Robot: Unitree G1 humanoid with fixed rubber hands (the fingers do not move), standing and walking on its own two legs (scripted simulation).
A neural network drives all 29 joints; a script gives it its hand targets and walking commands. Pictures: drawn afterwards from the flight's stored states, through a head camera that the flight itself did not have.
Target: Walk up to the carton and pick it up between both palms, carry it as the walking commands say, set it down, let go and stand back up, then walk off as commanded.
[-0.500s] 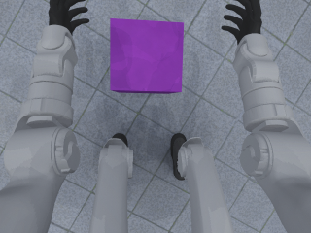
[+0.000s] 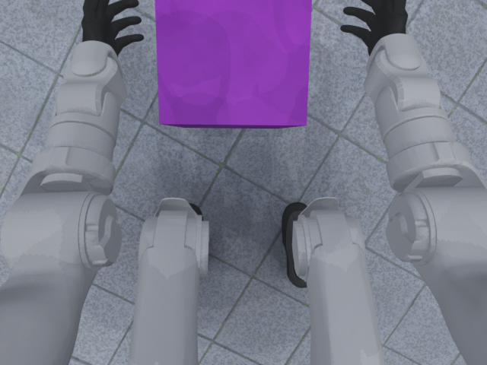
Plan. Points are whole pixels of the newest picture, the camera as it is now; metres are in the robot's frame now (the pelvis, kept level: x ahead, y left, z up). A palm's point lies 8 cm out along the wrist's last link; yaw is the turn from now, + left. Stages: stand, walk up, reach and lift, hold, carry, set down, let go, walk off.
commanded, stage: reach and lift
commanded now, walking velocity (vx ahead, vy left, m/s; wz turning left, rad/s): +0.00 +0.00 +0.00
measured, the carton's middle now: (232, 70) +0.52 +0.03 -0.31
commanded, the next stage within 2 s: none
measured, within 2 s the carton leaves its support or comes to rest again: leaves its support in 1.80 s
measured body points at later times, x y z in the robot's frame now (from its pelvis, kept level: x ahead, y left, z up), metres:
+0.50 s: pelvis -0.01 +0.00 -0.06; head +0.37 +0.03 +0.16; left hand +0.54 +0.20 -0.27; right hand +0.56 -0.16 -0.24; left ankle +0.10 +0.13 -0.40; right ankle +0.10 -0.14 -0.40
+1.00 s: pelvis -0.02 +0.00 -0.06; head +0.36 +0.02 +0.18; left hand +0.55 +0.17 -0.24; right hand +0.55 -0.14 -0.23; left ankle +0.10 +0.13 -0.40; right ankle +0.10 -0.14 -0.40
